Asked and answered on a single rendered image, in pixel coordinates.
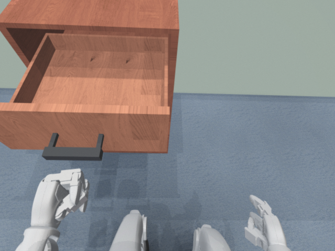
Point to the robot right hand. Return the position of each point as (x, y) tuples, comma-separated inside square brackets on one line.
[(269, 231)]

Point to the drawer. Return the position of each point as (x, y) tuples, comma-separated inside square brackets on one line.
[(80, 86)]

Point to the robot left hand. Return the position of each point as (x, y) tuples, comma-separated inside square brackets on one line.
[(69, 186)]

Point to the cabinet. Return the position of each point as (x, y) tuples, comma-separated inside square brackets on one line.
[(24, 24)]

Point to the handle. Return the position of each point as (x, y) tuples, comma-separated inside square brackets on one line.
[(73, 153)]

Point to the robot thigh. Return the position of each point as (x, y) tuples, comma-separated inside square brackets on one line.
[(209, 239), (132, 231)]

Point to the robot right thigh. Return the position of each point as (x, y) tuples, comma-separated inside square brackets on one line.
[(209, 239)]

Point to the robot left forearm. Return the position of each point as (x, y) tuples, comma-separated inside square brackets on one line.
[(39, 238)]

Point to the robot left thigh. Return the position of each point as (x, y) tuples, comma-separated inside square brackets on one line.
[(132, 231)]

